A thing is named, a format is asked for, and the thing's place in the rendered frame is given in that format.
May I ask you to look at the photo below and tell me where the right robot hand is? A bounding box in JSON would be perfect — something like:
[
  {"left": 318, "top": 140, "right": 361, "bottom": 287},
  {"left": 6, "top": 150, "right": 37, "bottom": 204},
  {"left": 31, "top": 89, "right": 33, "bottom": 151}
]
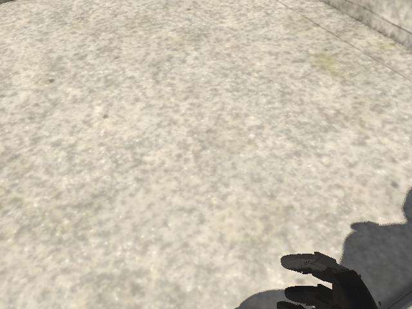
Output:
[{"left": 277, "top": 252, "right": 381, "bottom": 309}]

